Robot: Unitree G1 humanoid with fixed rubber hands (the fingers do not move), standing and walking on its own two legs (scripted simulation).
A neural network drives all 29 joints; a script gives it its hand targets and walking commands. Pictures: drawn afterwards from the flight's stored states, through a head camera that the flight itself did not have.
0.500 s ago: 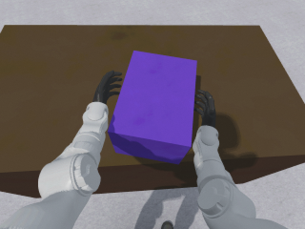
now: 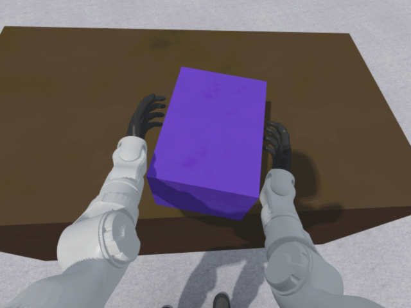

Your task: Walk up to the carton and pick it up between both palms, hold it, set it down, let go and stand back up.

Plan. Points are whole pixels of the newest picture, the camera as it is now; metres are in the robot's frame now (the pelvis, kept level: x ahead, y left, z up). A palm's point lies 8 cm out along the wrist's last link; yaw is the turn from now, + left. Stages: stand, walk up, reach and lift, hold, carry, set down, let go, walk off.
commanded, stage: reach and lift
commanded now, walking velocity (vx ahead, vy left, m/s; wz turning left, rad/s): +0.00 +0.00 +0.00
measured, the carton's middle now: (210, 143) +0.46 -0.06 -0.05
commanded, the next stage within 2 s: none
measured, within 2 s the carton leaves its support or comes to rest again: leaves its support in 1.18 s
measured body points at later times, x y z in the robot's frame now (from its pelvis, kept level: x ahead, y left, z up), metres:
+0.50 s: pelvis +0.00 +0.00 +0.00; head +0.11 +0.02 +0.44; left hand +0.46 +0.10 +0.03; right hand +0.38 -0.19 +0.00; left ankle -0.04 +0.11 -0.74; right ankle -0.01 -0.12 -0.74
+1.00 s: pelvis +0.00 +0.00 +0.00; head +0.08 +0.01 +0.45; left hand +0.43 +0.10 +0.03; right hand +0.36 -0.19 +0.01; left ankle -0.04 +0.11 -0.74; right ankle -0.01 -0.12 -0.74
